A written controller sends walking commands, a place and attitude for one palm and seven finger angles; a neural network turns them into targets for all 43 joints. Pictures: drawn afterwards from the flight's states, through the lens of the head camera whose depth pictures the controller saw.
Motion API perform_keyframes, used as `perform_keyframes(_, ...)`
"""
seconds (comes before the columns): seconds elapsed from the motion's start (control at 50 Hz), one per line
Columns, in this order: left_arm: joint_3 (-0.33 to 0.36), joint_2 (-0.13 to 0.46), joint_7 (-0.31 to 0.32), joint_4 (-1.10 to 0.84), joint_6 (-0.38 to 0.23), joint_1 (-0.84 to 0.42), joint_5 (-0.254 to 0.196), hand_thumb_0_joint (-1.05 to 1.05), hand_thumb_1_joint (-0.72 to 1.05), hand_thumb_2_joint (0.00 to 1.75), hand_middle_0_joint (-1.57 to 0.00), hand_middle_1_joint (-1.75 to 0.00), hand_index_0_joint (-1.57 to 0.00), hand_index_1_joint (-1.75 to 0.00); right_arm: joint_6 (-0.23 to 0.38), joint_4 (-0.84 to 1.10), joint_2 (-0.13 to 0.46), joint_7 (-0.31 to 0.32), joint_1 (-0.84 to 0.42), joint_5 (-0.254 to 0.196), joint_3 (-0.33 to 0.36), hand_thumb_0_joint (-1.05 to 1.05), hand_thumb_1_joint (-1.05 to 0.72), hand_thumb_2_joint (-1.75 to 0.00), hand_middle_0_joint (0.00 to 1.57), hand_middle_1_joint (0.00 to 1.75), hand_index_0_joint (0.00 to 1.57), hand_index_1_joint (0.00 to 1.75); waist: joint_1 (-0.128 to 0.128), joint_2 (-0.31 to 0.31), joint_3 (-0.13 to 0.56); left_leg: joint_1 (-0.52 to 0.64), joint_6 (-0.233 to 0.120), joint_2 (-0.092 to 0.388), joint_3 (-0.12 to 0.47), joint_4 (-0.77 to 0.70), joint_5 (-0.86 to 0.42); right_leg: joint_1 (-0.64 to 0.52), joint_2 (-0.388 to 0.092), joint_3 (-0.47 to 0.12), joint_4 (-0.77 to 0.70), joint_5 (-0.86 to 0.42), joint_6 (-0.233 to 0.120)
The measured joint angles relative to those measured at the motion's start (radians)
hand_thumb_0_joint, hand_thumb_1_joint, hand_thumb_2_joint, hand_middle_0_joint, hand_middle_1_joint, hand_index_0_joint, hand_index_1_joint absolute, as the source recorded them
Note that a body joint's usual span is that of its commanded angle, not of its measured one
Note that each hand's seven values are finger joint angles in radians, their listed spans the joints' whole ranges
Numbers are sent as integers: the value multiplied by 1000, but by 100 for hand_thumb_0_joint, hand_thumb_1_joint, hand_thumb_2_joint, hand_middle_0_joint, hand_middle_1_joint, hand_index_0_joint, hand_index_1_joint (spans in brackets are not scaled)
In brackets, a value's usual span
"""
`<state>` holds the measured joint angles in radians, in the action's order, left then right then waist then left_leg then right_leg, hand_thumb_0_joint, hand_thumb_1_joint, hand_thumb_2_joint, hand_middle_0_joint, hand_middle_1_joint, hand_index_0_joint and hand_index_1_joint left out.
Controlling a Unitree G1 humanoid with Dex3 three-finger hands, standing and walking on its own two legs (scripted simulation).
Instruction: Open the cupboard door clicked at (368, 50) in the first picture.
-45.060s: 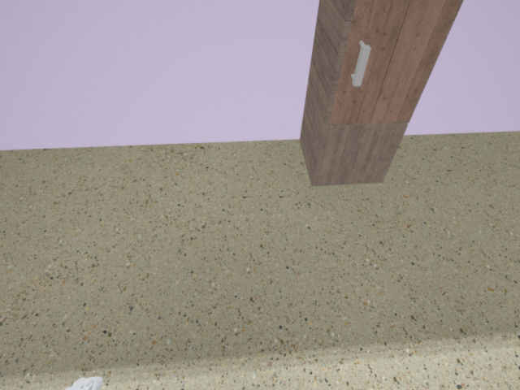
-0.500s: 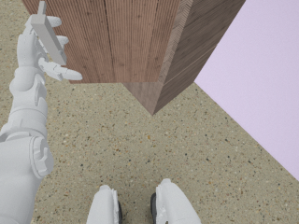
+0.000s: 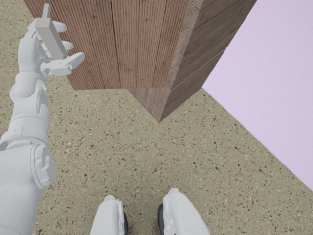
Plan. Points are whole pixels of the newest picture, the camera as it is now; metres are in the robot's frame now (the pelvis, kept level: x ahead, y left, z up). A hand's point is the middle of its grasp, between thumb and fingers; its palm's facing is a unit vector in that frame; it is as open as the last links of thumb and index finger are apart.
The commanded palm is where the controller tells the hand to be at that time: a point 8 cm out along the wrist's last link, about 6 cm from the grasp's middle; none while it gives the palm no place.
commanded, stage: close the thumb around the handle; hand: left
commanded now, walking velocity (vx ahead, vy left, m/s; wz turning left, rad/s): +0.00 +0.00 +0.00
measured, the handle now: (56, 39) +0.59 +0.19 +0.05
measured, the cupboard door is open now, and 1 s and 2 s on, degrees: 53 77 100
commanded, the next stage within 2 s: pull the door open along its arc in 0.28 s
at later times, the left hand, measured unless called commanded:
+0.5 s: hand (63, 57) +0.53 +0.17 +0.05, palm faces -0.01 -1.00 -0.01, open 6.2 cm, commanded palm +0.49 +0.21 +0.05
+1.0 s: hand (85, 102) +0.41 +0.12 +0.06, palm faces +0.24 -0.97 +0.07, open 6.6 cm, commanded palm +0.35 +0.17 +0.05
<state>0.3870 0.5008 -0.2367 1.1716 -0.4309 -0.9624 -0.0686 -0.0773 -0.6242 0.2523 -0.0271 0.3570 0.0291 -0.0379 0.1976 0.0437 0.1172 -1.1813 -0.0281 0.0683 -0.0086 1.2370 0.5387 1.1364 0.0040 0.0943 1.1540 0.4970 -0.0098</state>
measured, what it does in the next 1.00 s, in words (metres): stands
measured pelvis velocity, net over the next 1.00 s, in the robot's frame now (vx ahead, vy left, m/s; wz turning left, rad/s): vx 0.02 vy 0.00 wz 0.01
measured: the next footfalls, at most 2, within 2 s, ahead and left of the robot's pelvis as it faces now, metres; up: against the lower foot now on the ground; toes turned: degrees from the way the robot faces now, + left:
none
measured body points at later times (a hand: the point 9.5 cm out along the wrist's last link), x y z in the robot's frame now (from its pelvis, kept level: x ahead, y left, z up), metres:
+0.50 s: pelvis -0.01 +0.00 +0.00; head +0.16 +0.03 +0.41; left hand +0.52 +0.23 +0.06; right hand -0.01 -0.26 -0.11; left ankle +0.01 +0.10 -0.63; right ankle +0.02 -0.12 -0.63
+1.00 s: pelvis +0.02 +0.00 +0.02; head +0.13 +0.00 +0.46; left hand +0.39 +0.17 +0.05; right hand +0.13 -0.25 -0.09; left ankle +0.01 +0.10 -0.63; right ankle +0.02 -0.12 -0.63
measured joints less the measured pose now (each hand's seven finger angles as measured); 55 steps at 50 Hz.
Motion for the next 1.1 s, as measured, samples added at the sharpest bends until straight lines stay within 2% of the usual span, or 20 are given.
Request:
perform_keyframes(0.18, -8, 1, 10, 16, 2, -19, 4, 0, 66, 79, -36, -132, -37, -132, 2, -5, 2, 1, 8, 2, -3, 0, -90, -90, 21, 30, 20, 30, 2, 2, 0, -11, -5, -3, 0, 8, -3, 9, -3, -1, 5, -4, 4)
perform_keyframes(0.52, 3, 8, 18, 6, 8, -12, 5, 0, 66, 77, -34, -135, -34, -135, -2, 1, 5, 2, 15, 1, -5, 0, -90, -90, 21, 30, 20, 30, 8, 3, -1, -18, -6, 0, -6, 11, -7, 19, 0, -7, 9, -11, 5)
perform_keyframes(0.66, -5, -43, 15, -117, 15, 116, -34, 0, 67, 72, -33, -135, -33, -135, -16, 22, 0, -5, 19, -16, 7, 0, -90, -90, 21, 30, 20, 30, -12, 1, 4, 37, -6, 2, -25, -26, -7, -22, 4, -26, -17, -13, 6)
perform_keyframes(0.82, -89, -184, 31, -398, 16, 412, -94, 0, 65, 69, -30, -132, -31, -133, -13, 54, -10, -20, 5, -37, 30, 0, -90, -90, 21, 30, 20, 30, -59, -5, 29, 146, -2, -4, -41, -101, -13, -120, 1, -42, -77, -13, 7)
perform_keyframes(0.86, -123, -244, 89, -484, 17, 494, -99, 1, 65, 68, -30, -131, -31, -132, -4, 64, -13, -22, -7, -34, 39, 0, -90, -90, 21, 30, 20, 30, -77, -7, 36, 174, 0, -4, -45, -117, -13, -144, 2, -46, -89, -12, 7)
perform_keyframes(0.92, -178, -348, 244, -584, 2, 587, -73, 1, 64, 70, -29, -131, -32, -129, 11, 74, -17, -30, -38, -20, 47, 0, -90, -90, 21, 30, 20, 30, -100, -11, 41, 204, 3, -9, -48, -130, -12, -171, -2, -49, -94, -7, 7)
perform_keyframes(1.0, -248, -460, 453, -654, -8, 654, -5, 1, 63, 73, -29, -131, -33, -127, 22, 82, -32, -39, -89, 9, 54, 0, -90, -90, 20, 30, 20, 30, -126, -18, 45, 223, 8, -17, -45, -128, -10, -187, -10, -46, -78, 6, 2)
perform_keyframes(1.06, -299, -522, 602, -674, -9, 680, 58, 1, 63, 75, -29, -130, -33, -127, 28, 81, -48, -43, -126, 30, 56, 0, -90, -90, 20, 30, 20, 30, -141, -21, 49, 227, 14, -22, -37, -118, -8, -191, -15, -38, -60, 17, -5)
perform_keyframes(1.1, -328, -551, 678, -678, -10, 691, 97, 1, 64, 75, -29, -129, -32, -127, 30, 76, -60, -44, -146, 42, 56, 0, -90, -90, 20, 30, 20, 30, -149, -25, 52, 228, 19, -24, -32, -113, -8, -192, -18, -33, -50, 23, -10)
